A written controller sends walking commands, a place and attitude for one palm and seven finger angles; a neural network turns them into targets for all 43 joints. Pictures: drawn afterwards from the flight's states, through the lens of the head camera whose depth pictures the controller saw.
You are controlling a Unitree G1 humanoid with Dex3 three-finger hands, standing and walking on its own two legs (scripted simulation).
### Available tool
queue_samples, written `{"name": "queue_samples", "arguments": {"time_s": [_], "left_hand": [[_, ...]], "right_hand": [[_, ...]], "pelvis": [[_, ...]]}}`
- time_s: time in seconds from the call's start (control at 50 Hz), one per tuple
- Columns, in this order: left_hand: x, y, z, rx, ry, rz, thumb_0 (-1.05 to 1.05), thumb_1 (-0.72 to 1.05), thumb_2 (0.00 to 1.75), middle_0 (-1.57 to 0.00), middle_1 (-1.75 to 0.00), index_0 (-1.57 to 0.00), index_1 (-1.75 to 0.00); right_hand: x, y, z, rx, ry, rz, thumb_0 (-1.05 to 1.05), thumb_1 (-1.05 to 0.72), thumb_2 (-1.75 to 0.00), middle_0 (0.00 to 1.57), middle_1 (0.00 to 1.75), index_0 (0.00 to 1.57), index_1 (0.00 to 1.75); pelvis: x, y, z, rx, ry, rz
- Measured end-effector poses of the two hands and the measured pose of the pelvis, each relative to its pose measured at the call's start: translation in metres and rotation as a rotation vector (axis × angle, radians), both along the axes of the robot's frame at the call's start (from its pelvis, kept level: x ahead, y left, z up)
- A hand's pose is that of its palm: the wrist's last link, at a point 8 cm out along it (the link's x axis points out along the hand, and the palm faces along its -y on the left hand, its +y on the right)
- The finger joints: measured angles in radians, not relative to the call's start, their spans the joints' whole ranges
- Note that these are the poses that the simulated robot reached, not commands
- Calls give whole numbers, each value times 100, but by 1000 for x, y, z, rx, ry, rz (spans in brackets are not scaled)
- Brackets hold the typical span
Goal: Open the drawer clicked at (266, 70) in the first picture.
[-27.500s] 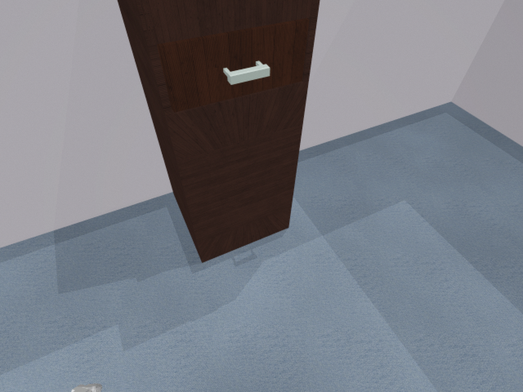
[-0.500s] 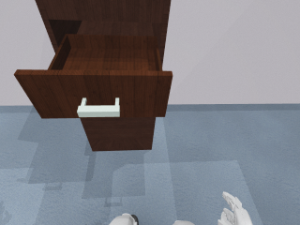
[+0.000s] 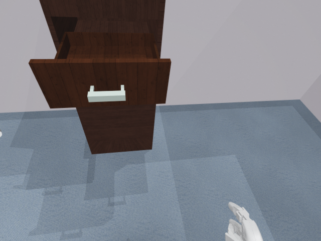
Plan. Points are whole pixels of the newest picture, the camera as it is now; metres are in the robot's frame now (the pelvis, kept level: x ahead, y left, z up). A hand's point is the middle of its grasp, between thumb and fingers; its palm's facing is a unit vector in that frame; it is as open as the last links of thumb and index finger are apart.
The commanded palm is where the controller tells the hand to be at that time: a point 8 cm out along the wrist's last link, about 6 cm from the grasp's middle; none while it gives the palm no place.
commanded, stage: stop stepping back and stand still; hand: left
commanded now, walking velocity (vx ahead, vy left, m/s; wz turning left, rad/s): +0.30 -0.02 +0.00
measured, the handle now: (107, 92) +0.51 +0.19 +0.08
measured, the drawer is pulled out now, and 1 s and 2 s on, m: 0.30 0.30 0.30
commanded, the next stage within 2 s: let the arm hang, fingers relaxed in 1.40 s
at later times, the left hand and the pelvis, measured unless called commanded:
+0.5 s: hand out of the picture +0.15 +0.24 +0.25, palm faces +0.53 -0.74 -0.42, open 7.4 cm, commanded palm +0.08 +0.29 +0.26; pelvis -0.04 +0.01 -0.01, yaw +1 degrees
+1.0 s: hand out of the picture +0.13 +0.27 +0.25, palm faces +0.49 -0.73 -0.48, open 7.4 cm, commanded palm +0.06 +0.32 +0.26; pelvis -0.07 +0.04 +0.00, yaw +1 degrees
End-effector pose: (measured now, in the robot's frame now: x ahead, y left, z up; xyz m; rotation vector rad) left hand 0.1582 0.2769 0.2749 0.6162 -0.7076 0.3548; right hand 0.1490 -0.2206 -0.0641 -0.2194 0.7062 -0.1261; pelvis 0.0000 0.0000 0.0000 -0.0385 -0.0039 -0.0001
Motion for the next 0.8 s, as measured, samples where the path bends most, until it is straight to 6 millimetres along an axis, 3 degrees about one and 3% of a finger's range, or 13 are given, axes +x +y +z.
{"name": "queue_samples", "arguments": {"time_s": [0.08, 0.16, 0.24, 0.34, 0.46, 0.64, 0.8], "left_hand": [[-27, -16, 7, 45, 43, -6, 2, 89, 90, -22, -30, -21, -30], [-55, -27, 11, 133, 16, 12, 1, 89, 90, -22, -30, -22, -30], [-68, -18, 14, 87, -28, 54, 1, 88, 90, -22, -30, -22, -30], [-66, 2, 1, -22, -4, 126, 1, 89, 90, -22, -30, -22, -30], [-57, 5, -14, -30, 15, 76, 1, 89, 90, -21, -30, -21, -30], [-48, 6, -3, 77, 25, 32, 1, 89, 90, -22, -30, -22, -30], [-51, 23, -10, 55, 109, 42, 1, 89, 90, -22, -30, -22, -30]], "right_hand": [[-23, -3, -1, 15, 13, 4, 1, -90, -90, 20, 30, 21, 30], [-39, -16, -21, 7, 43, 23, 1, -90, -90, 20, 30, 21, 30], [-62, -28, -29, 3, 97, -23, 1, -90, -90, 20, 30, 21, 30], [-76, -37, -30, -32, 120, -50, 1, -90, -90, 20, 30, 21, 30], [-67, -28, -30, -52, 89, -57, 1, -91, -90, 20, 30, 20, 30], [-41, 13, -25, 54, 15, -15, 1, -91, -90, 20, 30, 21, 30], [-43, 30, -20, 65, 20, -3, 1, -90, -90, 20, 30, 21, 30]], "pelvis": [[-18, -7, 4, 2, 10, 8], [-41, -13, -9, 36, 13, -5], [-44, -14, -6, 44, 4, 18], [-42, -8, -3, 65, 8, 33], [-42, 6, -13, 53, -5, 31], [-43, 14, -11, 33, 3, 17], [-50, 27, -6, 28, 5, 8]]}}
